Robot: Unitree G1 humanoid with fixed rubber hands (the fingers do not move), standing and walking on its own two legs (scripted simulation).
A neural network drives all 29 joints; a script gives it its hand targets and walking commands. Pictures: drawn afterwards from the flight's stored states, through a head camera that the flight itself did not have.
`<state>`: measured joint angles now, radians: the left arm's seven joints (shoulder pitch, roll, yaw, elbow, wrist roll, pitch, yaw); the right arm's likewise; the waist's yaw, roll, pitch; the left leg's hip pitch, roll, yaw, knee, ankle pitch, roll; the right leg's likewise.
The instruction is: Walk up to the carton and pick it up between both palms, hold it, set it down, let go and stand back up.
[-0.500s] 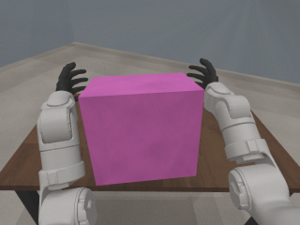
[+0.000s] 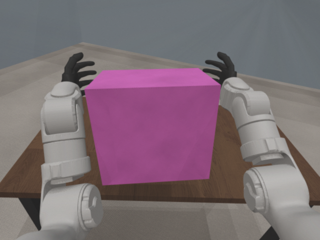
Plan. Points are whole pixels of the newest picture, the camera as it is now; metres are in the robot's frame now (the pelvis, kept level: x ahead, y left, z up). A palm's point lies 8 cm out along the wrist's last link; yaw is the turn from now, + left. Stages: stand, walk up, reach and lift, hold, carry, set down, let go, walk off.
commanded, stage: hold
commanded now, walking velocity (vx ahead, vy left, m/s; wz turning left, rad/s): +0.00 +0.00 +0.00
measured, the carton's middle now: (153, 122) +0.36 +0.00 +0.18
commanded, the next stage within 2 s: none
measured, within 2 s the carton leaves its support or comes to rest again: neither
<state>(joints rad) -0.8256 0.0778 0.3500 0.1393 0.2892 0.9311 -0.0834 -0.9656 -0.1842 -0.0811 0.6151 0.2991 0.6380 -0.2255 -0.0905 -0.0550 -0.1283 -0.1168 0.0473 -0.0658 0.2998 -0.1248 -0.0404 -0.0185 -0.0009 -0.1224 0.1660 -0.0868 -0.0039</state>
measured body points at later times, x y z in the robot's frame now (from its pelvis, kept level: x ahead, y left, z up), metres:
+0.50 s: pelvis +0.01 +0.00 +0.00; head -0.06 +0.04 +0.44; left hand +0.38 +0.18 +0.27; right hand +0.38 -0.17 +0.29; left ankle +0.03 +0.14 -0.75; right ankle +0.01 -0.12 -0.75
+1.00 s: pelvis +0.01 +0.01 +0.00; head -0.07 +0.04 +0.44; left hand +0.39 +0.17 +0.31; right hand +0.39 -0.17 +0.31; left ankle +0.03 +0.14 -0.75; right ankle +0.01 -0.12 -0.75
